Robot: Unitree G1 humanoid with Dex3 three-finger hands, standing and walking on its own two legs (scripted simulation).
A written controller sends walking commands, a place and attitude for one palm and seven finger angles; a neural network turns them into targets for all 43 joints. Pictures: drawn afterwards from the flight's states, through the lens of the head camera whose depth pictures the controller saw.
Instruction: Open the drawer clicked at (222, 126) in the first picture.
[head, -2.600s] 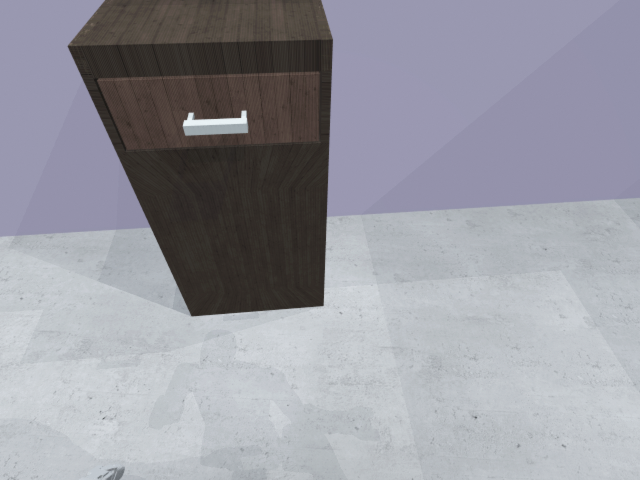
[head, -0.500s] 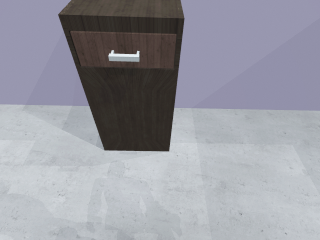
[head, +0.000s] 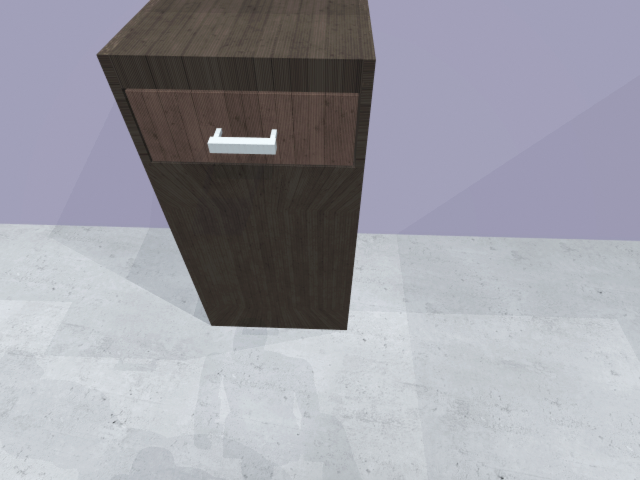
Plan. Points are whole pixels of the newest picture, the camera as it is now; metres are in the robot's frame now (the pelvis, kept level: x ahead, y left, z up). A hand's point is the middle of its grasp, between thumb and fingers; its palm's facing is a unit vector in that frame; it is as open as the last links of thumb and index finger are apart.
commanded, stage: take the last steps up to it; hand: left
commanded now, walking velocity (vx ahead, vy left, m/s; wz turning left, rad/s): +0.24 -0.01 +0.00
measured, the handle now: (244, 139) +0.70 +0.18 +0.04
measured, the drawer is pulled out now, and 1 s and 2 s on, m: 0.00 0.00 0.00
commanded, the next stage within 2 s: come to a stop and stand still in 0.22 s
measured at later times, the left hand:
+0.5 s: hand out of the picture +0.15 +0.22 -0.17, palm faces +0.04 -0.99 -0.15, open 7.4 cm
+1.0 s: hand (215, 425) +0.23 +0.17 -0.14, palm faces +0.02 -0.97 -0.26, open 7.4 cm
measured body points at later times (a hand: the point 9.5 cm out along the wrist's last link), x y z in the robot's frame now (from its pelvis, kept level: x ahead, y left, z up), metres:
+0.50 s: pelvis +0.15 +0.04 +0.01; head +0.17 +0.07 +0.46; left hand +0.15 +0.27 -0.16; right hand +0.20 -0.19 -0.13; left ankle +0.16 +0.12 -0.73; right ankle +0.15 -0.10 -0.68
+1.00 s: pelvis +0.13 -0.01 +0.01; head +0.16 -0.04 +0.46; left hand +0.22 +0.22 -0.12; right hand +0.17 -0.25 -0.16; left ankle +0.09 +0.14 -0.65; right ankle +0.18 -0.11 -0.73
